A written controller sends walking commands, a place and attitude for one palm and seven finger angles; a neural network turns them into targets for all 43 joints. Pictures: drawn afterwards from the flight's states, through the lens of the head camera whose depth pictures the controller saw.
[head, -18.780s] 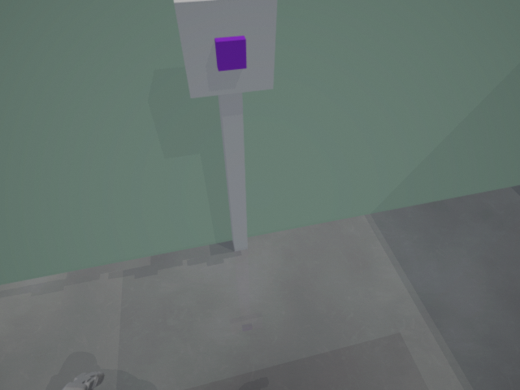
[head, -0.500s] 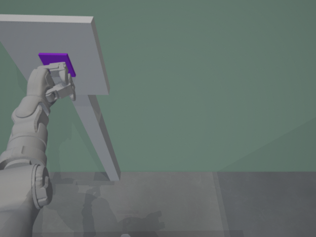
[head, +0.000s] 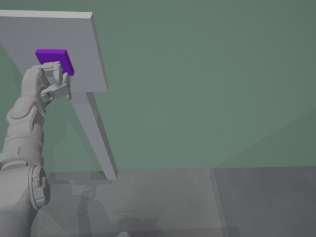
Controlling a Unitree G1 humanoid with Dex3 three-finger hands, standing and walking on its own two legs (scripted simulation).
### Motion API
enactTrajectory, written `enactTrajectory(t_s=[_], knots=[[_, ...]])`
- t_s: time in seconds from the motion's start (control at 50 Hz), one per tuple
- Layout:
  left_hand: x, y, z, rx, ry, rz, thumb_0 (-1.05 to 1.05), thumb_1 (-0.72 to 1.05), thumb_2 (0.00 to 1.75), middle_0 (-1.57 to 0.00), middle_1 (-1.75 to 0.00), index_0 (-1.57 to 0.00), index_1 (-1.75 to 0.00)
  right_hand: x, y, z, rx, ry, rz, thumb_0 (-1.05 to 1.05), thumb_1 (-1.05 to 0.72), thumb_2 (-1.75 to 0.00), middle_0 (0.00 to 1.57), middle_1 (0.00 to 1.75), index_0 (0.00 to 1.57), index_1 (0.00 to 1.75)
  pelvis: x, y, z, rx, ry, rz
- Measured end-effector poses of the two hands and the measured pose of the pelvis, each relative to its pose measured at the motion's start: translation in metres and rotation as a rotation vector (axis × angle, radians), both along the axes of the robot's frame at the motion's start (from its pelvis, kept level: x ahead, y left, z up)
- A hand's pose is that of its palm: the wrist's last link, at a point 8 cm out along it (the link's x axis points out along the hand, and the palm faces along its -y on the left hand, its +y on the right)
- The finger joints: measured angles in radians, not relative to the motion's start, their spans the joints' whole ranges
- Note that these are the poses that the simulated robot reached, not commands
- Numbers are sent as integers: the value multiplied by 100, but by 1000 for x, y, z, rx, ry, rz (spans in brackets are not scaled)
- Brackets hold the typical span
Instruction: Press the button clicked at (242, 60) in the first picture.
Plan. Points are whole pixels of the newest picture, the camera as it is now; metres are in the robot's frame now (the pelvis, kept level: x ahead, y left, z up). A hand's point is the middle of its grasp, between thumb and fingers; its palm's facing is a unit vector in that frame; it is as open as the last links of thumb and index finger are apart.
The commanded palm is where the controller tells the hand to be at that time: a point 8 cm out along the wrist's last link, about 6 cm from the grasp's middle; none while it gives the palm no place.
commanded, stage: pull the fist back off the button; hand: left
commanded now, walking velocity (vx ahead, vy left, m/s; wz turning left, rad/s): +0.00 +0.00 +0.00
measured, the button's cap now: (56, 61) +0.51 +0.24 +0.17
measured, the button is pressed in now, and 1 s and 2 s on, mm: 3 0 0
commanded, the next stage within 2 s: draw the hand back to the body in 0.76 s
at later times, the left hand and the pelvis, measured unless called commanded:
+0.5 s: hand (55, 105) +0.39 +0.23 +0.14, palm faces +0.03 -1.00 +0.01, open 3.1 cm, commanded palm +0.36 +0.27 +0.14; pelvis +0.03 +0.00 +0.01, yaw +0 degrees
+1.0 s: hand (57, 113) +0.36 +0.21 +0.15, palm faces +0.01 -1.00 -0.01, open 3.1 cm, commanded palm +0.32 +0.27 +0.15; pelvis +0.03 -0.01 +0.01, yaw +0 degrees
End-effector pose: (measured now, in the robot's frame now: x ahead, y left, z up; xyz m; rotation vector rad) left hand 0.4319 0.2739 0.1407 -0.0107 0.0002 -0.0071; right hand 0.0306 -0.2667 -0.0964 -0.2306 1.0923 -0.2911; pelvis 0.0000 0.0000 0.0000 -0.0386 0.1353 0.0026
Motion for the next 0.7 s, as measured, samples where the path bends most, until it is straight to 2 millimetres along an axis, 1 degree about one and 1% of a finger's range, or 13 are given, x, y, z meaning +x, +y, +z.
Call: enactTrajectory(t_s=[0.1,0.24,0.32,0.42,0.52,0.62,0.7], knots=[[-8,0,-1,3,-10,9,1,75,88,-130,-150,-133,-150,18,6,3,13,-55,10,1,-90,-90,20,30,21,30,4,3,2,3,-14,-6],[-20,1,0,6,-23,13,1,84,89,-130,-150,-131,-150,55,13,10,31,-146,41,1,-90,-90,20,30,21,30,13,5,5,9,-31,-11],[-32,1,0,5,-29,13,1,87,89,-130,-150,-130,-150,79,16,15,42,-200,68,1,-90,-90,20,30,21,30,19,5,7,13,-44,-12],[-49,5,-5,4,-10,25,1,89,90,-130,-150,-130,-150,111,20,22,49,-261,109,1,-90,-90,20,30,21,30,25,4,8,16,-59,-4],[-65,7,-6,5,-14,36,1,90,90,-130,-150,-130,-150,137,23,29,51,-312,149,1,-90,-90,20,30,21,30,29,2,9,19,-70,5],[-78,6,-4,5,-17,31,1,90,90,-130,-150,-130,-150,155,26,34,58,-351,177,1,-90,-90,20,30,21,30,31,-1,10,22,-79,13],[-86,3,-3,11,-7,30,1,90,90,-130,-150,-130,-150,163,28,36,67,-371,189,1,-90,-90,20,30,21,30,31,-3,11,23,-86,18]])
